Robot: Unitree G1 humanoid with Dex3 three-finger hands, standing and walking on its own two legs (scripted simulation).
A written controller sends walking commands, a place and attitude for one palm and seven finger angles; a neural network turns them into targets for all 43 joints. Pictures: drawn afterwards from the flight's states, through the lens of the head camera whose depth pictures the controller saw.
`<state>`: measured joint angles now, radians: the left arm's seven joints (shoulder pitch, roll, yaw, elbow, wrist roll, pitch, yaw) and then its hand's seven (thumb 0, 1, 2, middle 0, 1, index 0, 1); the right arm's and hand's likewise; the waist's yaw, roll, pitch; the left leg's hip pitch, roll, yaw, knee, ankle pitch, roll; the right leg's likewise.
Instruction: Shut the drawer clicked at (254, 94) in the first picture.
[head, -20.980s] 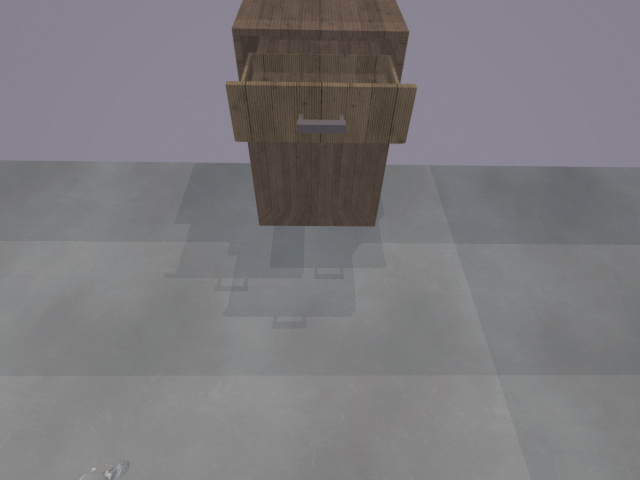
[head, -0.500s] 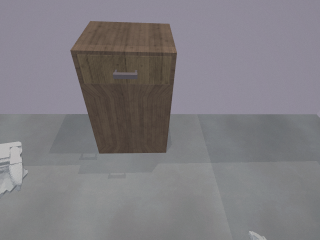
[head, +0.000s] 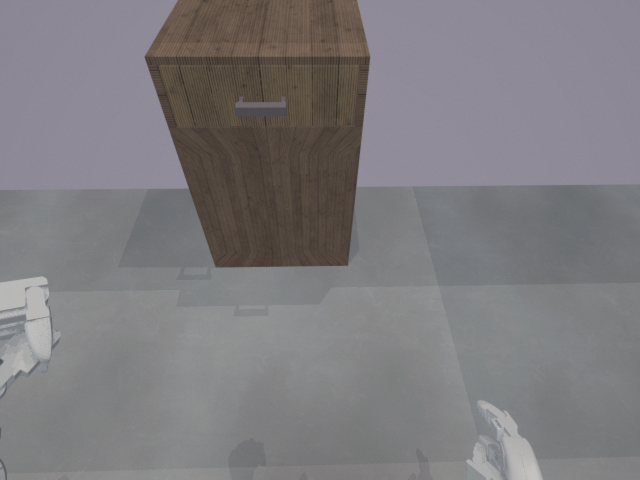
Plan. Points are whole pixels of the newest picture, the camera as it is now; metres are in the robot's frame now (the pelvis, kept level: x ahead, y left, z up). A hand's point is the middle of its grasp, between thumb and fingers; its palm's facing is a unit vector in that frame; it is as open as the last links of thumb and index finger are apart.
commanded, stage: stop stepping back and stand still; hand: left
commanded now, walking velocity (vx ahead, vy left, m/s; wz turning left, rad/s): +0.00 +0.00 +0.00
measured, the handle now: (262, 104) +0.92 +0.19 -0.04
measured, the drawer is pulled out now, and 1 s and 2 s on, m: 0.00 0.00 0.00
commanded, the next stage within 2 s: let the arm hang, fingers relaxed in 0.12 s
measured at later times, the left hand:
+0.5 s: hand out of the picture +0.07 +0.20 -0.15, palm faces -0.01 -0.97 -0.23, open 3.1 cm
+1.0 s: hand out of the picture -0.02 +0.24 -0.15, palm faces +0.04 -0.95 -0.30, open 7.0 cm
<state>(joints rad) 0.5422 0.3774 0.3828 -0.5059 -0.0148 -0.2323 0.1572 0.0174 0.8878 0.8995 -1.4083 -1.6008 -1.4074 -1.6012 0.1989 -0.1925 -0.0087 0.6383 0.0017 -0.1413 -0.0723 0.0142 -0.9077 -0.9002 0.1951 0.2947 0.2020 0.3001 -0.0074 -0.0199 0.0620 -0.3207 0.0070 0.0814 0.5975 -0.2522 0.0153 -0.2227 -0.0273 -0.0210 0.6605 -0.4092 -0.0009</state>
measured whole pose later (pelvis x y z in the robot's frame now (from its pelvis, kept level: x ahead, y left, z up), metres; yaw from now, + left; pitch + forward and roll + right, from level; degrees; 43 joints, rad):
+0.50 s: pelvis -0.01 +0.01 +0.00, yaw +3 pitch -1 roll +0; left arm 0.28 0.21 -0.01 0.74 0.04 0.04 0.01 0.02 0.91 0.90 -1.13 -1.33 -1.13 -1.33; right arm 0.15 -0.25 -0.01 0.86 -0.02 0.02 0.01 0.01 -0.91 -0.90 0.20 0.29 0.20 0.30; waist -0.03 -0.01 0.07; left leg -0.35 -0.01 0.02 0.58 -0.22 0.02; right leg -0.24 -0.01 -0.03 0.61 -0.36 -0.01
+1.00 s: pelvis -0.02 +0.02 +0.02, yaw +2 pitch -2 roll -1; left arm 0.24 0.25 0.02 1.13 0.02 0.00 0.02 0.01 0.91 0.90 -0.27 -0.39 -0.27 -0.39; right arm 0.21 -0.23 -0.03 1.11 -0.02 0.02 -0.02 0.01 -0.91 -0.90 0.20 0.29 0.20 0.30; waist 0.00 0.04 0.06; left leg -0.26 -0.01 0.02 0.43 -0.13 0.03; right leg -0.14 -0.01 -0.03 0.43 -0.25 0.00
